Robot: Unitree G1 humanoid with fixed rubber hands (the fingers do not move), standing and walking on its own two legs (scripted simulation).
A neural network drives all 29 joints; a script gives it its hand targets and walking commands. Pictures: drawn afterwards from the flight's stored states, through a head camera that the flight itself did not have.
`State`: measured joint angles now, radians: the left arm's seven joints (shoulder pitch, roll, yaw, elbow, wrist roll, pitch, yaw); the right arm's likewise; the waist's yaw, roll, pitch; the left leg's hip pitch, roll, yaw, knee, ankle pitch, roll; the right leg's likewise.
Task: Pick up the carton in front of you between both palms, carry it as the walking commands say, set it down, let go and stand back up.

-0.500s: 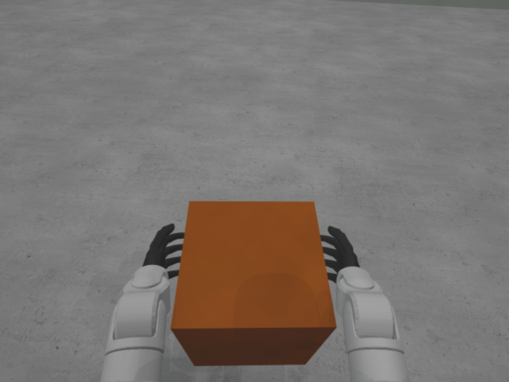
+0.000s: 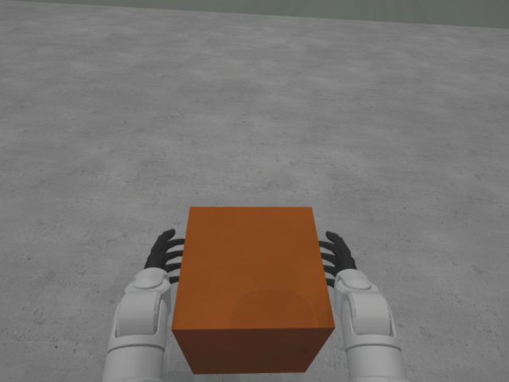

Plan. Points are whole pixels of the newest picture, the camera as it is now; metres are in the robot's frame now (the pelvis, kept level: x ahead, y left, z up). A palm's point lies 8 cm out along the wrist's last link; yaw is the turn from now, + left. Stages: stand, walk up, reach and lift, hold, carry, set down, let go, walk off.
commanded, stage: carry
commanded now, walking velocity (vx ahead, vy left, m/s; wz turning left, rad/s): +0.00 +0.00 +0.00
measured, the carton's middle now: (250, 293) +0.30 +0.00 -0.04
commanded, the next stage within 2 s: hold in 1.08 s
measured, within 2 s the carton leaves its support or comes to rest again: neither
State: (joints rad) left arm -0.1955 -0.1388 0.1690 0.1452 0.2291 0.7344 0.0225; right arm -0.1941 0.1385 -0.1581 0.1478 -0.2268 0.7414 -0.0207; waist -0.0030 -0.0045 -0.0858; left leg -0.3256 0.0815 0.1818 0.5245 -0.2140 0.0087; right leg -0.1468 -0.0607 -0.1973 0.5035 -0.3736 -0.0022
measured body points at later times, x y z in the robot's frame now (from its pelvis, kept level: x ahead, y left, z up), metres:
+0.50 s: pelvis -0.03 -0.01 +0.00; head -0.05 +0.00 +0.45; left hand +0.27 +0.15 +0.03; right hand +0.27 -0.16 +0.03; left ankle +0.04 +0.12 -0.73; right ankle -0.07 -0.10 -0.73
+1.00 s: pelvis -0.03 -0.01 +0.00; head -0.05 -0.02 +0.45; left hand +0.27 +0.14 +0.03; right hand +0.26 -0.17 +0.03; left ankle +0.04 +0.12 -0.73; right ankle -0.07 -0.10 -0.73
